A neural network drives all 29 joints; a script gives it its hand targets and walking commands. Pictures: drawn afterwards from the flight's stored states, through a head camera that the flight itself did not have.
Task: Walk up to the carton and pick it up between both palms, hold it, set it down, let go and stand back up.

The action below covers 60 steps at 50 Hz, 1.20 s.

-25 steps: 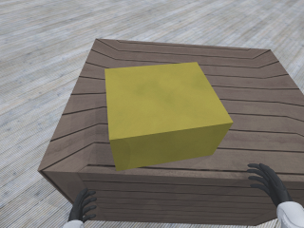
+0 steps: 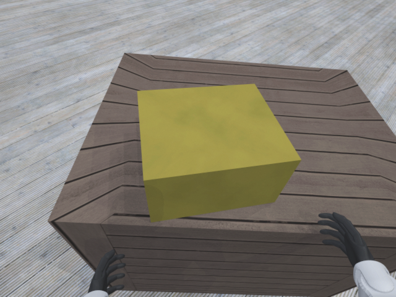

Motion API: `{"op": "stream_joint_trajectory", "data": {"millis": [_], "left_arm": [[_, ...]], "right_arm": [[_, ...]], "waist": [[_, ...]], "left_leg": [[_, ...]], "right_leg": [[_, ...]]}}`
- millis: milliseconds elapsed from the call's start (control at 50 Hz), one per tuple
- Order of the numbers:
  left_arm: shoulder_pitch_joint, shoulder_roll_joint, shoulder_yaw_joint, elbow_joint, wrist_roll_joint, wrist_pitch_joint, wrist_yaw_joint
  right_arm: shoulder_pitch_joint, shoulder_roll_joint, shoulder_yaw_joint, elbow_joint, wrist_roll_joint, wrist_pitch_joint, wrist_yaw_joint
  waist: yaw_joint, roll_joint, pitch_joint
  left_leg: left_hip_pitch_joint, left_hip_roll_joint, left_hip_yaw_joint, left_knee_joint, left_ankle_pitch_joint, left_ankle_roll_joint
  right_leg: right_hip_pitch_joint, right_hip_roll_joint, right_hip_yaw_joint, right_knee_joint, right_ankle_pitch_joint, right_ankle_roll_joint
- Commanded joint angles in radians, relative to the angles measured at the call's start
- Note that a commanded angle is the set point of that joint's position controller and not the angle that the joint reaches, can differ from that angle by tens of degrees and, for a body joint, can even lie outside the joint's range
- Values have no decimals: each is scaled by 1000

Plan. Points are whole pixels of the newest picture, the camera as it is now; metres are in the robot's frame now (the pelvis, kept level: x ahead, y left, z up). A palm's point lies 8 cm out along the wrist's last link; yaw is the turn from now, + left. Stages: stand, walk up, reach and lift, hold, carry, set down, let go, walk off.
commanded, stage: let go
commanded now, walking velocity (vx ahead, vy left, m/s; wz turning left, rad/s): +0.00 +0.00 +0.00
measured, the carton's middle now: (207, 147) +0.44 +0.01 +0.02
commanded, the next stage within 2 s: stand in 0.08 s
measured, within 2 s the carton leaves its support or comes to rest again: neither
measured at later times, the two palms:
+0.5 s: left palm out of the picture +0.13 +0.28 -0.11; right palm (352, 254) +0.20 -0.27 +0.01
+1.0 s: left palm out of the picture +0.13 +0.28 -0.11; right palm (352, 254) +0.20 -0.27 +0.01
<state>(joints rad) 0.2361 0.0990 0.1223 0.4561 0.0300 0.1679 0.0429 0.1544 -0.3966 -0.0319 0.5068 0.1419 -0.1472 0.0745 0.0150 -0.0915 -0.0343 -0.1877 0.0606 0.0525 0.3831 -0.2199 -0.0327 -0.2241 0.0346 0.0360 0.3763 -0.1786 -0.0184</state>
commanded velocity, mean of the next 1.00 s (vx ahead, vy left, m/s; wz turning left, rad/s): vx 0.00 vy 0.00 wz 0.00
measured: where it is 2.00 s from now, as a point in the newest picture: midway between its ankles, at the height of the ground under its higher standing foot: outside the picture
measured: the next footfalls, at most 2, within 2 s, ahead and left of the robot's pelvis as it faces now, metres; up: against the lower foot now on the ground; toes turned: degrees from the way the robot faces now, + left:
none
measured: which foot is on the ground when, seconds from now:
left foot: down 0.00-1.00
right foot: down 0.00-1.00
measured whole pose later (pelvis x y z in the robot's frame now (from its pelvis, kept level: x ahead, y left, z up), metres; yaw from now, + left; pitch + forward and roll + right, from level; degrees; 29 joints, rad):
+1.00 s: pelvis +0.01 +0.01 -0.01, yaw +0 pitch +0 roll -1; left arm 0.23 0.27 0.12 0.66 0.03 0.03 -0.03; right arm 0.19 -0.39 -0.03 0.46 -0.02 -0.16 -0.01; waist 0.01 -0.08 -0.03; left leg -0.19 0.06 0.05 0.49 -0.29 -0.03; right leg -0.22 0.03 0.04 0.46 -0.24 -0.02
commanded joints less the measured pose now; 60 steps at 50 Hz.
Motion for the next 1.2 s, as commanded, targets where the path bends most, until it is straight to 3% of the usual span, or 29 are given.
{"op": "stream_joint_trajectory", "data": {"millis": [0, 60, 80, 120, 160, 200, 260, 380, 560, 1180], "left_arm": [[-129, 143, -83, -23, 85, -65, -14], [-129, 139, -85, -19, 81, -69, -11], [6, 390, 42, 35, 30, -133, -25], [-48, 360, 33, 79, 24, -158, -34], [-67, 328, 16, 99, 21, -169, -48], [-68, 322, 7, 117, 15, -180, -66], [-72, 342, 5, 145, 13, -188, -79], [-69, 384, 4, 181, 3, -191, -86], [-73, 390, 8, 189, -9, -190, -88], [-60, 400, 16, 185, -18, -200, -88]], "right_arm": [[-42, 129, 73, 289, -46, 120, 45], [-47, 132, 75, 288, -46, 121, 45], [22, -145, -49, 34, -215, 93, -15], [12, -143, -51, -11, -218, 85, -58], [28, -130, -51, -32, -209, 81, -70], [14, -155, -53, -43, -205, 78, -73], [22, -166, -56, -53, -198, 79, -82], [41, -174, -56, -67, -191, 76, -90], [39, -177, -52, -78, -185, 74, -96], [22, -177, -49, -56, -183, 68, -99]], "waist": [[-10, 271, 171], [-10, 270, 171], [34, 164, -41], [9, 207, -10], [-2, 256, 11], [4, 312, 64], [5, 294, 88], [4, 297, 100], [-3, 327, 57], [-12, 352, 84]], "left_leg": [[-82, -60, -13, -114, -181, 40], [-83, -60, -14, -112, -175, 40], [41, 22, -63, 15, -20, 45], [16, 25, -60, 34, -18, 47], [-43, 38, -82, -1, -156, 57], [-115, 37, -90, -35, -284, 60], [-158, 40, -99, -36, -336, 65], [-132, 29, -94, 23, -211, 71], [-74, 39, -98, 45, -47, 70], [-58, 44, -98, 23, -45, 66]], "right_leg": [[201, -31, 5, -61, -158, -50], [202, -33, 3, -59, -158, -52], [76, -120, 76, 17, 92, 1], [10, -107, 56, 18, 85, 22], [-2, -88, 47, 29, -45, 15], [-20, -79, 51, 33, -123, 5], [-33, -74, 57, 49, -165, -7], [-64, -84, 89, 53, -148, -29], [-29, -89, 81, 85, 3, -33], [-40, -111, 108, 51, -15, -47]]}}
